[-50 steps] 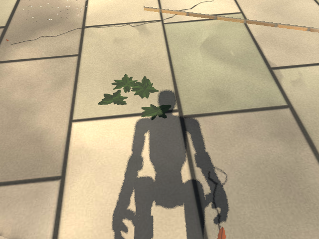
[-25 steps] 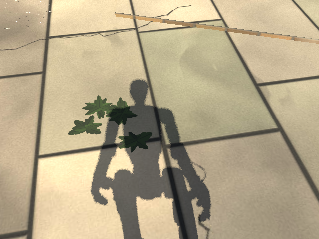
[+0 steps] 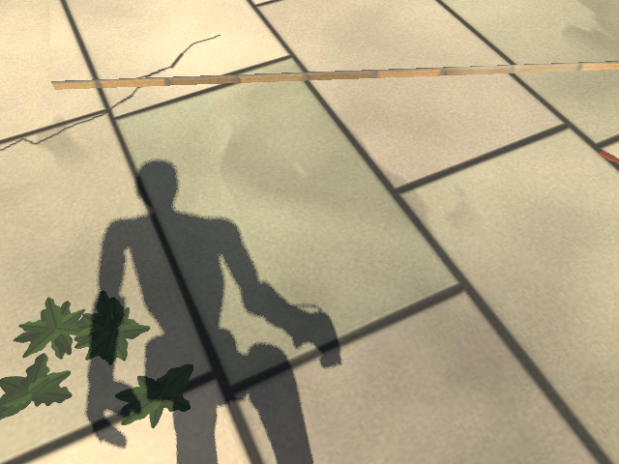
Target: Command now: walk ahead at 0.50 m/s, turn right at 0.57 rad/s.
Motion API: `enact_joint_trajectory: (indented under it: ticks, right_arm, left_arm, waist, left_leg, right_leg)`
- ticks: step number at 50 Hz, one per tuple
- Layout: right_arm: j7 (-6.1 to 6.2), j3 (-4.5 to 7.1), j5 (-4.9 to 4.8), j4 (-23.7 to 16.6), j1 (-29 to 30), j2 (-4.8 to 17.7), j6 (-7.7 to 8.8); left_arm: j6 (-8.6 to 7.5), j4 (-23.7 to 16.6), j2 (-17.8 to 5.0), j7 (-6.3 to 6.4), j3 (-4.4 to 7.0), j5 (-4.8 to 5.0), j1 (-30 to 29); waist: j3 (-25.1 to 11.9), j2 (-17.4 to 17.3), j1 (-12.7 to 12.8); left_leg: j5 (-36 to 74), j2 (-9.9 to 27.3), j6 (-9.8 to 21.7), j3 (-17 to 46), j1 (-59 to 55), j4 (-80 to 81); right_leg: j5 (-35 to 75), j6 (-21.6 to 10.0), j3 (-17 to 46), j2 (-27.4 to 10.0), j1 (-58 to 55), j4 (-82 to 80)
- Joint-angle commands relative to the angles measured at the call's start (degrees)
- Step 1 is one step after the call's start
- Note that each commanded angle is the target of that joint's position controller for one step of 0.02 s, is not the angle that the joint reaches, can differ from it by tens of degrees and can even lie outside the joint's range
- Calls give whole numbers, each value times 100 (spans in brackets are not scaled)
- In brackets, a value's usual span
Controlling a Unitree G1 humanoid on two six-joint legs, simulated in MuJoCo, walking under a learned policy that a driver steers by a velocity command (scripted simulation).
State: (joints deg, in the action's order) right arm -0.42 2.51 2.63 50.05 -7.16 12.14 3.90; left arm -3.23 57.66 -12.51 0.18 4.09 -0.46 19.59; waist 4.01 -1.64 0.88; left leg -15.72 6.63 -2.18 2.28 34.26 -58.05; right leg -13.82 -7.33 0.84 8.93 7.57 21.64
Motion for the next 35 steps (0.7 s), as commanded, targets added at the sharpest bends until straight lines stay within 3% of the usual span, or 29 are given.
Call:
enact_joint_trajectory:
  ticks: [1,6,8,9,10,11,12,13,14,15,16,18,20,22,27,31,34,35]
  right_arm:
    - [-67,37,-26,-453,269,378,-24]
    - [-71,-35,-122,-872,1069,436,18]
    - [-47,18,-133,-864,757,643,54]
    - [-12,77,-135,-740,292,800,82]
    - [35,147,-120,-509,-497,955,137]
    - [111,235,-24,-401,-1326,1263,205]
    - [165,327,134,-498,-1633,1773,186]
    - [133,373,30,-515,-1303,1798,76]
    - [111,248,-12,-671,-803,1169,29]
    - [90,147,-56,-690,-519,760,35]
    - [93,114,-27,-654,-459,676,48]
    - [99,111,-71,-486,-683,684,132]
    - [47,127,-132,-375,-924,698,261]
    - [13,146,-142,-292,-1068,730,323]
    - [-37,133,-153,-110,-1265,732,302]
    - [-25,177,-169,112,-1717,936,229]
    - [2,204,-173,266,-1868,1062,105]
    - [9,195,-204,305,-1847,1062,60]
  left_arm:
    - [-127,-367,-895,1,184,41,163]
    - [-32,-409,-951,5,214,-16,553]
    - [-34,-511,-1076,49,242,-52,346]
    - [-57,-580,-1189,52,270,-63,173]
    - [-89,-640,-1255,22,288,-45,5]
    - [-142,-760,-1039,-28,232,-8,6]
    - [-151,-959,-366,-27,86,159,476]
    - [-94,-999,-695,-15,124,101,889]
    - [-4,-868,-863,5,140,-18,679]
    - [19,-907,-801,-58,118,-79,251]
    - [48,-946,-694,-109,113,-101,108]
    - [184,-1007,-600,-214,98,-191,59]
    - [257,-1145,-539,-268,76,-179,-148]
    - [271,-1266,-488,-309,46,-181,-451]
    - [202,-1541,-304,-386,-109,-172,-1346]
    - [144,-1753,-340,-394,-181,-176,-1976]
    - [67,-1721,-436,-325,-155,-225,-1818]
    - [11,-1536,-449,-289,-123,-256,-1285]
  waist:
    - [-110,204,-3]
    - [-246,560,364]
    - [-287,604,120]
    - [-448,602,-115]
    - [-813,375,-519]
    - [-1445,-15,-860]
    - [-2150,-1122,-652]
    - [-2405,-1646,-282]
    - [-1518,-666,-170]
    - [-806,-74,-218]
    - [-551,-109,-137]
    - [-386,-365,-43]
    - [-430,-362,-33]
    - [-414,-324,-40]
    - [-154,-355,-148]
    - [-44,-430,-337]
    - [-136,-481,-217]
    - [-401,-364,61]
  left_leg:
    - [882,-196,-84,-381,-18,976]
    - [1515,-531,167,-342,-282,2174]
    - [1262,-603,281,-207,-957,2621]
    - [1020,-711,356,-198,-1576,2732]
    - [1058,-761,454,-240,-2498,3051]
    - [509,-32,639,432,-3713,3208]
    - [25,1614,1024,2588,-5022,3541]
    - [-624,2021,1509,4337,-4883,4098]
    - [-1423,1813,1442,3620,-4126,4193]
    - [-1186,1435,1304,2627,-3331,4332]
    - [-564,1174,1142,1952,-2915,4463]
    - [526,937,1073,1080,-2512,4619]
    - [1440,962,1178,708,-2578,4692]
    - [1648,928,1246,375,-2696,4836]
    - [1742,623,1139,-480,-2606,5043]
    - [2093,778,1101,-577,-2937,4916]
    - [3283,895,1054,-604,-3436,4269]
    - [3977,770,978,-783,-3443,3534]
  right_leg:
    - [3482,-782,1224,-1400,185,-714]
    - [3183,-484,1489,-1404,-400,-392]
    - [3182,-292,1705,-1520,-361,-137]
    - [3597,-189,1737,-1496,-280,269]
    - [3763,-72,1570,-1241,-142,1171]
    - [2814,47,1278,-847,460,2559]
    - [-899,187,660,-131,1920,4293]
    - [-1820,155,562,-208,2675,5179]
    - [-1303,155,540,-657,2931,5447]
    - [-835,207,439,-855,2898,5172]
    - [-638,252,401,-1008,2747,4919]
    - [-487,330,324,-1171,2532,4702]
    - [-314,369,302,-1206,2659,4560]
    - [3,422,337,-1209,2922,4267]
    - [943,533,7,-1163,2701,2450]
    - [754,427,-445,-1115,2229,1454]
    - [164,182,-622,-912,1760,957]
    - [310,72,-707,-735,1042,529]
